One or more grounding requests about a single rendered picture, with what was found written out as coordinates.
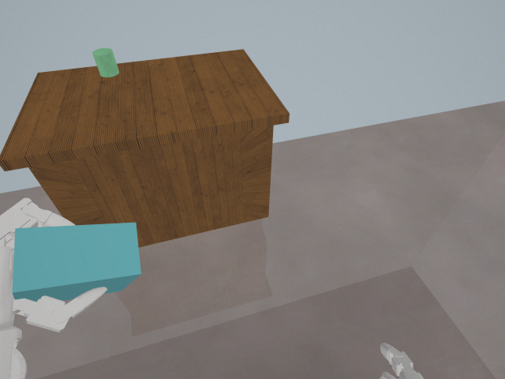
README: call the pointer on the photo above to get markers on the robot left forearm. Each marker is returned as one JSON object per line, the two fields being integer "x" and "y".
{"x": 12, "y": 362}

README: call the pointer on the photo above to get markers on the table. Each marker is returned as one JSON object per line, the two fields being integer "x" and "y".
{"x": 179, "y": 146}

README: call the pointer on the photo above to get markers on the robot right hand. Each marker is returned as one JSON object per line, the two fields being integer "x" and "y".
{"x": 401, "y": 363}

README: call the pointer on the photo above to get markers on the robot left hand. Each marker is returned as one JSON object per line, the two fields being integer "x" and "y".
{"x": 49, "y": 313}

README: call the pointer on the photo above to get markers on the sponge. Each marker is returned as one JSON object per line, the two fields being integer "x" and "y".
{"x": 64, "y": 262}

